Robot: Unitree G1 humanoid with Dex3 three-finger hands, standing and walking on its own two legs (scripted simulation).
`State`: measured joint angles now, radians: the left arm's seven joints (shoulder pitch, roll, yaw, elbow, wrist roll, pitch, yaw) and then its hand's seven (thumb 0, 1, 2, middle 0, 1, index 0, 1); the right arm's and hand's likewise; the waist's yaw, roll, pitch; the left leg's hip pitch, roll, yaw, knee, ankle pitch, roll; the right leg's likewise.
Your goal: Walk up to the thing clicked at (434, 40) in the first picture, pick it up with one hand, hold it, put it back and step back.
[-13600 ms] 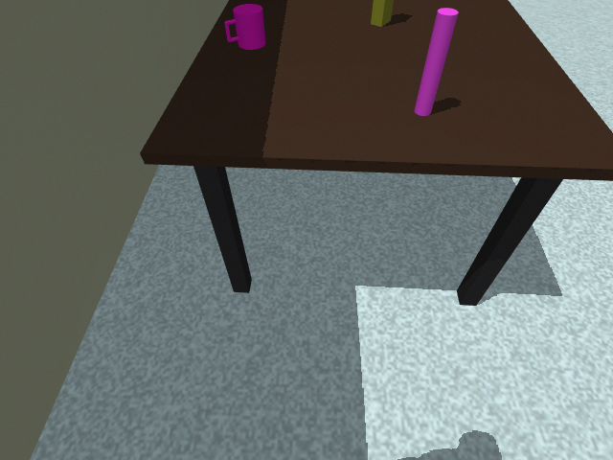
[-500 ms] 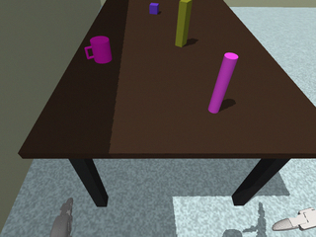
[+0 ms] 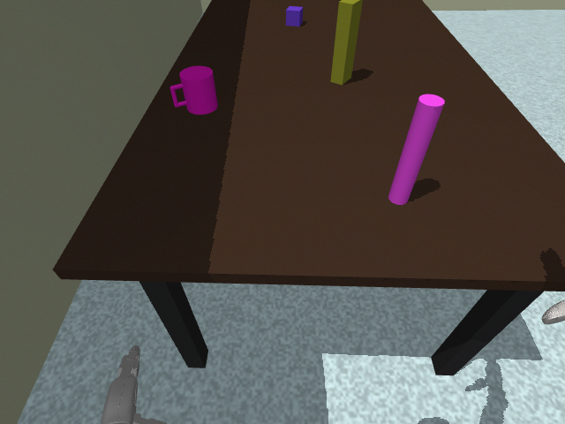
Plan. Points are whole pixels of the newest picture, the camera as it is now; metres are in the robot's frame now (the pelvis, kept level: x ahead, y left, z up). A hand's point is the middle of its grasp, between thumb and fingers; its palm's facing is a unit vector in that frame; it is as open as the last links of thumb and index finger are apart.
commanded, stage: go down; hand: right
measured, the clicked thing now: (412, 155) +0.57 -0.20 +0.08
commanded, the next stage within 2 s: none
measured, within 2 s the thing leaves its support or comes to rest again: neither
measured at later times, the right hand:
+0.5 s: hand (561, 201) +0.40 -0.35 +0.14, palm faces +0.14 +0.99 +0.01, open 17.6 cm
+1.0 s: hand out of the picture +0.43 -0.37 +0.15, palm faces +0.15 +0.99 +0.02, open 17.6 cm
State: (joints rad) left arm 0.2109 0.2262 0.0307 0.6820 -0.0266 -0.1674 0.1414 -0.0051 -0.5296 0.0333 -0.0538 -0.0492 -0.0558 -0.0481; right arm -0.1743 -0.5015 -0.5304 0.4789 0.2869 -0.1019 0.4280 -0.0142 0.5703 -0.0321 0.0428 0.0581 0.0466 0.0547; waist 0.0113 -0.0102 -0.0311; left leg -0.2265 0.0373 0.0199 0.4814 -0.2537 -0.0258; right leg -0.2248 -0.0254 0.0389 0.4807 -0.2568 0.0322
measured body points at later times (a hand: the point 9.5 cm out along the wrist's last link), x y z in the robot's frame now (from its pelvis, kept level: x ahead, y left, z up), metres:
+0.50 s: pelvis +0.01 -0.01 -0.01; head +0.04 -0.03 +0.44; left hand +0.14 +0.25 -0.08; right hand +0.38 -0.40 +0.14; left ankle +0.00 +0.13 -0.74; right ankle +0.00 -0.14 -0.74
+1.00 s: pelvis +0.01 -0.02 -0.02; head +0.06 -0.04 +0.43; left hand +0.14 +0.25 -0.08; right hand +0.41 -0.42 +0.15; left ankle +0.00 +0.13 -0.74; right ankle +0.00 -0.14 -0.74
